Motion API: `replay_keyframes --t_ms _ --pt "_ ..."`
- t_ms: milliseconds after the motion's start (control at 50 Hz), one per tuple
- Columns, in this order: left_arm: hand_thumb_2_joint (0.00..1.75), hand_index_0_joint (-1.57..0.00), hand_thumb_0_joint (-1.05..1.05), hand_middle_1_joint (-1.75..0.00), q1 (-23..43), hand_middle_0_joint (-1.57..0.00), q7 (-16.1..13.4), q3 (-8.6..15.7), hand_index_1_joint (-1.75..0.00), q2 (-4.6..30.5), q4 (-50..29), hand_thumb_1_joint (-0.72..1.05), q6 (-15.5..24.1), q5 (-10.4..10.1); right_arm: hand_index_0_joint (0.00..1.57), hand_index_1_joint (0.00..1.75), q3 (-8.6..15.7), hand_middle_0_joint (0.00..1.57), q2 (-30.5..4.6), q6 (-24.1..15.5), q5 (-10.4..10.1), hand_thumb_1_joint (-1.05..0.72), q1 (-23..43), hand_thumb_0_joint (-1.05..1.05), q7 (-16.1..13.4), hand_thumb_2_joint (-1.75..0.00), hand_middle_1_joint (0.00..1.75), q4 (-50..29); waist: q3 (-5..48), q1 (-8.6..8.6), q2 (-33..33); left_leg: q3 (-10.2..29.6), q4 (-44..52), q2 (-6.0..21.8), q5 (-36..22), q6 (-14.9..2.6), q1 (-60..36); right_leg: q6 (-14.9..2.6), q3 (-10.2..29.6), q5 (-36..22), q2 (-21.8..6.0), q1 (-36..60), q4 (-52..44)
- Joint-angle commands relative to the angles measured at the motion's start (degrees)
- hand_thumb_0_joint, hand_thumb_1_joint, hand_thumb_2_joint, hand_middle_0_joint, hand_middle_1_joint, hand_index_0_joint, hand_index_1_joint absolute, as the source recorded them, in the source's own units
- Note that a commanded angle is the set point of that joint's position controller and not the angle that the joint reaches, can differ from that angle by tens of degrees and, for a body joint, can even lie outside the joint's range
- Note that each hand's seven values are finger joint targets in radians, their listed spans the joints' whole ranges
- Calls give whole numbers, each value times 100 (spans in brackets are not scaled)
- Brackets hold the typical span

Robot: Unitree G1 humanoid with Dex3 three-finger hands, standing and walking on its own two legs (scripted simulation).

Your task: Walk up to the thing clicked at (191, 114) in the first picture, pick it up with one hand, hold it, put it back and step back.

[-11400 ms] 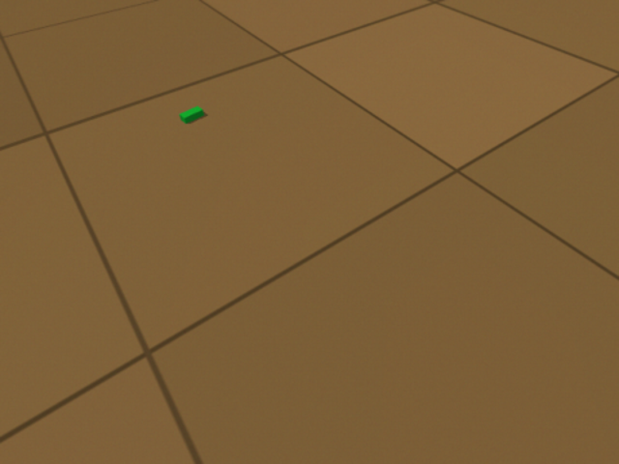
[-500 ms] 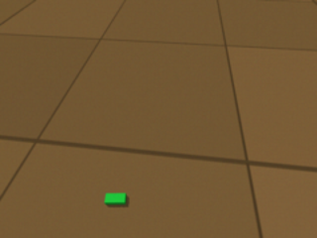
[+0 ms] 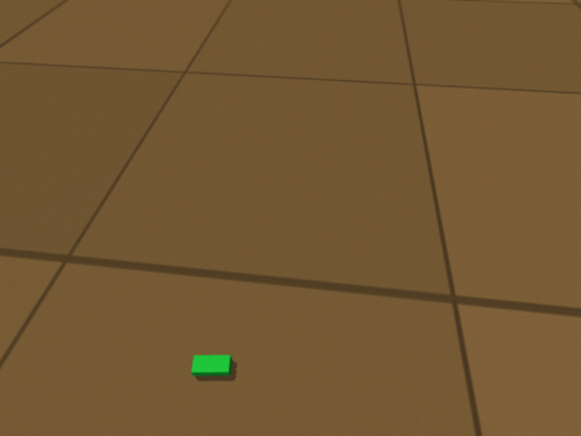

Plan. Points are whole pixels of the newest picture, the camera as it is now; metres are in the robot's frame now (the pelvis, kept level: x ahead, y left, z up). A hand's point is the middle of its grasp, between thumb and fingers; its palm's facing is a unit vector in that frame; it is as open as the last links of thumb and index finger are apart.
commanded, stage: walk up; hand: left
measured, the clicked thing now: (212, 365) +0.47 +0.29 -0.76
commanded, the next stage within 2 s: none
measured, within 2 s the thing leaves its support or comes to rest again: neither
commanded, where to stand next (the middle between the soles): +0.09 +0.03 m, yaw +2 degrees
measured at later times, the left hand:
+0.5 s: hand out of the picture +0.14 +0.30 -0.16, palm faces -0.01 -0.92 -0.39, open 7.4 cm
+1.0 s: hand (131, 407) +0.20 +0.28 -0.15, palm faces +0.02 -0.95 -0.31, open 7.4 cm
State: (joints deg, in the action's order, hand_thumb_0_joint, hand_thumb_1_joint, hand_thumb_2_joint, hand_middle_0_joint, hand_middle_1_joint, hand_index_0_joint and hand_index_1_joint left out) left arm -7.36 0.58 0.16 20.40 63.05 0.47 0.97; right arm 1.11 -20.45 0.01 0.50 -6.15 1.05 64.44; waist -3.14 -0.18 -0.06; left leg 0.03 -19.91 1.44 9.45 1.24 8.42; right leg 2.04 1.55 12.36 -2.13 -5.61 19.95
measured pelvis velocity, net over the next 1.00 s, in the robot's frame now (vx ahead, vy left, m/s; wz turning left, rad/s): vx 0.09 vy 0.03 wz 0.03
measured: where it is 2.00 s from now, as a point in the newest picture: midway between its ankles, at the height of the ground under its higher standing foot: outside the picture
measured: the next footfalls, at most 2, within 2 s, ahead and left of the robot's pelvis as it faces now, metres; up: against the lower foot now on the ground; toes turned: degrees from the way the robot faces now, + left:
right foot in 0.50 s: +0.16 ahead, -0.09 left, +0.00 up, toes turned +0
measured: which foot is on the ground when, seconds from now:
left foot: down 0.00-1.00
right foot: down 0.00-0.24, up 0.26-0.48, down 0.50-1.00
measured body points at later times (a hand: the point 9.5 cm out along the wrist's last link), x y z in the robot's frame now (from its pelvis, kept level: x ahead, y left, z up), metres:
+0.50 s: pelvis +0.07 +0.03 -0.01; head +0.11 +0.03 +0.43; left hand +0.14 +0.35 -0.14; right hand +0.13 -0.28 -0.14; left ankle +0.03 +0.13 -0.75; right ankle +0.12 -0.09 -0.75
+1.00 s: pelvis +0.09 +0.03 +0.00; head +0.11 +0.04 +0.45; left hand +0.20 +0.32 -0.13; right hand +0.19 -0.27 -0.12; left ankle +0.03 +0.13 -0.75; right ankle +0.12 -0.09 -0.75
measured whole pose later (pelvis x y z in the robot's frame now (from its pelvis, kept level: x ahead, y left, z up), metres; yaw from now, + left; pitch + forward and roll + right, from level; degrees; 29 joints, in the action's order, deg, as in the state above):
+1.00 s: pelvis +0.09 +0.03 +0.00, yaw +2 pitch -2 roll +0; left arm -1.3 0.2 1.0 18.7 61.9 0.0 0.4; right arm 1.1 -20.1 -0.2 -0.1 -5.0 -0.1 60.8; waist -4.7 -0.3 -0.6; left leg -0.3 -17.2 -1.6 14.2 -1.3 0.6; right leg 0.3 -0.9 8.0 -1.0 -9.8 20.2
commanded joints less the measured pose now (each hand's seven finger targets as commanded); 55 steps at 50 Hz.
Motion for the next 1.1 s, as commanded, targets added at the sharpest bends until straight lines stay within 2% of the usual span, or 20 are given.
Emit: replay_keyframes --t_ms 0,60,80,120,160,180,200,220,240,300,360,440,480,500,520,560,600,700,880,1080 --pt "90 -20 0 -30 -141 -20 -95 452 -30 1514 -388 90 161 62 20 30 365 20 -1357 -14 107 -90 55 0 23 -90 30 -515 173 117 45 344 -68 213 2084 -451 484 -589 478 1935 -331 -205 -311" --pt "90 -20 0 -30 -415 -20 -123 578 -30 1702 -502 90 185 98 20 30 357 20 -1121 -1 159 -90 233 0 74 -90 30 -791 -448 306 -645 -13 -1187 -102 1447 -268 1510 -1009 1439 2145 -1074 -62 -856" --pt "90 -20 0 -30 -359 -20 -142 608 -30 1747 -596 90 217 113 20 30 358 20 -1077 -7 181 -90 265 0 77 -90 30 -886 -573 337 -854 84 -1709 8 1495 -207 1761 -1232 1697 1463 -1445 -49 -976" --pt "90 -20 0 -30 -291 -20 -137 639 -30 1766 -790 90 237 126 20 30 361 20 -1097 -74 158 -90 58 0 84 -90 30 -1013 -361 222 -975 276 -1544 180 1775 -259 1678 -1394 1511 -81 -1563 194 -585" --pt "90 -20 0 -30 96 -20 -116 566 -30 1605 -986 90 190 55 20 30 398 20 -1030 -153 147 -90 -525 0 65 -90 30 -888 69 -175 -887 57 -276 95 875 -280 467 -1046 644 -1296 -1181 -68 177" --pt "90 -20 0 -30 200 -20 -103 464 -30 1348 -1074 90 156 1 20 30 486 20 -1201 -186 174 -90 -859 0 27 -90 30 -753 286 -331 -388 378 211 174 -172 -318 -355 -661 120 -1514 -679 -533 928" --pt "90 -20 0 -30 122 -20 -99 391 -30 1007 -1178 90 127 -52 20 30 640 20 -1678 -204 221 -90 -1021 0 3 -90 30 -774 426 -337 841 1682 512 1099 -998 -617 -983 -300 -486 -238 134 -1356 2181" --pt "90 -20 0 -30 16 -20 -160 411 -30 1093 -1116 90 88 -59 20 30 678 20 -1946 -208 148 -90 -1003 0 1 -90 30 -838 319 -293 1104 2420 437 1667 -1417 -1211 -1347 -301 -180 2130 524 -2080 2653" --pt "90 -20 0 -30 -54 -20 -199 425 -30 1189 -1066 90 89 -41 20 30 680 20 -1844 -209 122 -90 -1084 0 -26 -90 30 -879 238 -238 791 2233 232 1679 -1939 -1448 -1117 -347 251 2173 262 -2036 3056" --pt "90 -20 0 -30 -420 -20 -175 407 -30 1155 -1069 90 102 -126 20 30 575 20 -1516 -202 92 -90 -757 0 -128 -90 30 -1155 119 -11 810 1230 -65 1269 -2999 -1228 -1128 -411 321 1786 62 -2094 3019" --pt "90 -20 0 -30 -415 -20 -149 379 -30 1069 -1066 90 96 -79 20 30 498 20 -1390 -161 60 -90 -553 0 -180 -90 30 -1329 320 -20 758 838 -334 1129 -3454 -1124 -942 -282 -133 1065 9 -1408 1891" --pt "90 -20 0 -30 -496 -20 -186 417 -30 983 -887 90 69 -31 20 30 379 20 -1234 -53 -119 -90 -224 0 -185 -90 30 -1432 423 170 533 567 -903 803 -2558 -726 212 -422 -250 -729 153 124 503" --pt "90 -20 0 -30 -372 -20 -221 510 -30 1415 -931 90 111 22 20 30 254 20 -889 -38 -219 -90 -353 0 -179 -90 30 -1447 694 162 -393 456 -1300 255 -876 -271 638 -813 934 -2082 -919 639 81" --pt "90 -20 0 -30 -29 -20 -194 455 -30 1522 -1024 90 115 -57 20 30 261 20 -874 41 -200 -90 -590 0 -191 -90 30 -1298 713 29 -554 250 -1505 -163 1183 -179 91 -1334 1574 -1745 -1606 -219 -116" --pt "90 -20 0 -30 398 -20 -173 429 -30 1629 -1129 90 103 -11 20 30 320 20 -967 89 -115 -90 -845 0 -228 -90 30 -1114 503 -146 -917 290 -1510 -106 1934 -205 -201 -1541 1756 -1552 -1749 -738 -3" --pt "90 -20 0 -30 545 -20 -146 362 -30 1339 -1100 90 55 -57 20 30 288 20 -1049 8 -68 -90 -817 0 -208 -90 30 -960 270 -189 -735 458 -453 119 753 -202 -347 -1032 1078 -1684 -1227 -896 248" --pt "90 -20 0 -30 408 -20 -130 330 -30 1096 -937 90 29 -116 20 30 290 20 -1215 -113 -38 -90 -397 0 -172 -90 30 -918 365 54 -469 871 78 599 -688 -360 -252 -517 430 -1704 -560 -479 507" --pt "90 -20 0 -30 580 -20 -119 320 -30 1054 -767 90 76 -132 20 30 222 20 -1191 -172 -79 -90 -150 0 -200 -90 30 -766 718 39 4 503 79 563 -2051 -224 -481 -540 329 -2582 -562 276 402" --pt "90 -20 0 -30 782 -20 -123 295 -30 980 -523 90 72 -83 20 30 226 20 -1127 -149 -51 -90 184 0 -202 -90 30 -665 781 30 79 409 387 604 -1915 -233 -593 -438 205 -2339 -531 431 123" --pt "90 -20 0 -30 705 -20 -89 324 -30 1009 -273 90 72 -61 20 30 192 20 -1113 -147 -15 -90 332 0 -166 -90 30 -579 525 63 6 439 646 573 -705 -270 -374 -362 312 -1527 -506 272 -163"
